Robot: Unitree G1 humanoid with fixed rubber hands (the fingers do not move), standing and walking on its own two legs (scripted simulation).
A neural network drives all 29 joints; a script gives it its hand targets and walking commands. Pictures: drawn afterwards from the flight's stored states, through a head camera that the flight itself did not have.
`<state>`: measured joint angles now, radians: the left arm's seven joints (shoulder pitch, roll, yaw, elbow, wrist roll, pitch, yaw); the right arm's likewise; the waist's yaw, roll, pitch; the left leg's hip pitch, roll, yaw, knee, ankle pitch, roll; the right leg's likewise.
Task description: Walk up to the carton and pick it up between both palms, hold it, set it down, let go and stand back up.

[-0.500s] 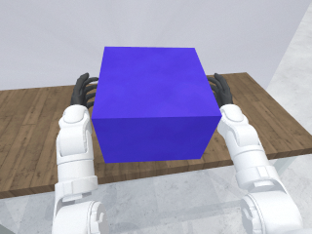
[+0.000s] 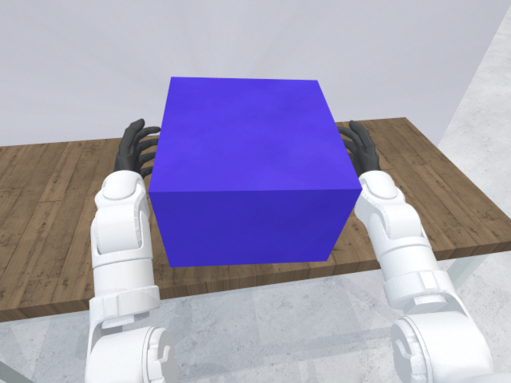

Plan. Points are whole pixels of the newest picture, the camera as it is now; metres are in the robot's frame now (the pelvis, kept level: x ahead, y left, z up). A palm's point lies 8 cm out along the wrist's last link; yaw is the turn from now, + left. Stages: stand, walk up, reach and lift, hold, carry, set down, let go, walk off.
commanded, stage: hold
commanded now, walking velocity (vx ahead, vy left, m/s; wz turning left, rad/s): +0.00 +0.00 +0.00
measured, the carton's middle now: (248, 168) +0.42 +0.01 +0.14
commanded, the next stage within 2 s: none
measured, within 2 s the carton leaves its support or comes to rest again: neither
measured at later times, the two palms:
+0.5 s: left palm (131, 175) +0.36 +0.18 +0.19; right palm (364, 170) +0.36 -0.17 +0.18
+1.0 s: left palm (130, 172) +0.36 +0.18 +0.19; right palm (364, 168) +0.36 -0.17 +0.18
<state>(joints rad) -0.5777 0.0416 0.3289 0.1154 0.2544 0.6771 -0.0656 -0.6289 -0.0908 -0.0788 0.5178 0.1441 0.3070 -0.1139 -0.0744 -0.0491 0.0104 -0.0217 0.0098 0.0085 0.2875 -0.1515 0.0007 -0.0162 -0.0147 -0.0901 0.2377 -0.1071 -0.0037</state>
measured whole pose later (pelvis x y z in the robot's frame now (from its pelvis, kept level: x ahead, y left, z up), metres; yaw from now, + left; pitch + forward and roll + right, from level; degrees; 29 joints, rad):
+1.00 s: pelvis +0.00 +0.00 +0.00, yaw +0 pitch -7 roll -1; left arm -0.57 0.04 0.33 0.10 0.26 0.67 -0.07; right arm -0.63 -0.09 -0.07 0.51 0.15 0.30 -0.12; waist -0.08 -0.06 0.01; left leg -0.02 0.01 0.01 0.29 -0.16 0.00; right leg -0.01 -0.01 -0.09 0.23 -0.11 0.00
